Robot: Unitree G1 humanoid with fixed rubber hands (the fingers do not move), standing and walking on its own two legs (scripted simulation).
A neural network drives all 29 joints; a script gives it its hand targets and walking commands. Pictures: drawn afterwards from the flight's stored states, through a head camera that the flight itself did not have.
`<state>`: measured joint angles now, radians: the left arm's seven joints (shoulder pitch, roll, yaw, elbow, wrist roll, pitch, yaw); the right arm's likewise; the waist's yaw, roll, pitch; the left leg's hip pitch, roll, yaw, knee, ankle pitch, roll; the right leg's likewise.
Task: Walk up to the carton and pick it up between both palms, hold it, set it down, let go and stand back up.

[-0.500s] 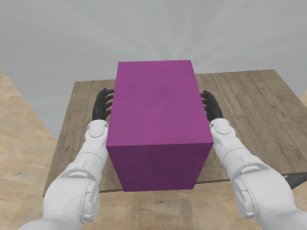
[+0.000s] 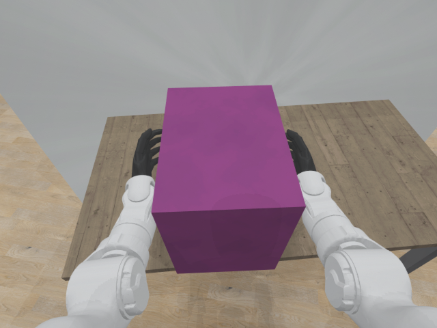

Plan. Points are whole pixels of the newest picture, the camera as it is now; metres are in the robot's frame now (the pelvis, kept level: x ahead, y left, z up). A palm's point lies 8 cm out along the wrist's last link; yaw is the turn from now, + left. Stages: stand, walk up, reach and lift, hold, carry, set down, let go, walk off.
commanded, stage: reach and lift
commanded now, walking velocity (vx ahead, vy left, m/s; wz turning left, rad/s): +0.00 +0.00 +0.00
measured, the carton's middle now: (223, 181) +0.42 +0.03 +0.01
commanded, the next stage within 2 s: none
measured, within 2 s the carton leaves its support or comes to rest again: leaves its support in 0.44 s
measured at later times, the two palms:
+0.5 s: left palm (144, 177) +0.38 +0.18 +0.08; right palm (307, 171) +0.39 -0.13 +0.08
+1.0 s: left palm (143, 163) +0.37 +0.17 +0.12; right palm (317, 172) +0.37 -0.14 +0.10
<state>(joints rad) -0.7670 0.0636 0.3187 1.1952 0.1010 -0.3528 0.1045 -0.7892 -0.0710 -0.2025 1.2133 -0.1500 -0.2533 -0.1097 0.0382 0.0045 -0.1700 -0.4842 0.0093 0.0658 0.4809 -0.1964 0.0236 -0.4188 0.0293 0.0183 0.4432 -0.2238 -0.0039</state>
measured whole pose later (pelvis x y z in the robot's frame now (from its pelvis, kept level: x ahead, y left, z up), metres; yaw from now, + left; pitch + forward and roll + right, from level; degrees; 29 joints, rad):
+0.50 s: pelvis -0.02 +0.00 +0.00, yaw +0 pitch +10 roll -1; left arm -0.76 0.05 0.32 1.19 0.11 -0.33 0.13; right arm -0.77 -0.04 -0.28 1.14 -0.21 -0.22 -0.11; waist 0.04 0.00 -0.16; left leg -0.48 0.01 0.07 0.46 -0.17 0.02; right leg -0.42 0.03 0.02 0.44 -0.20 -0.01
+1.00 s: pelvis -0.03 +0.00 +0.00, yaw +0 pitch +7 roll -1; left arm -0.83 0.08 0.20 1.12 0.03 -0.09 0.13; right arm -0.73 -0.04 -0.27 1.00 0.00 -0.03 -0.11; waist 0.04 0.00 -0.17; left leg -0.42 0.01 0.07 0.45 -0.15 0.02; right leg -0.37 0.03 0.02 0.43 -0.19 -0.01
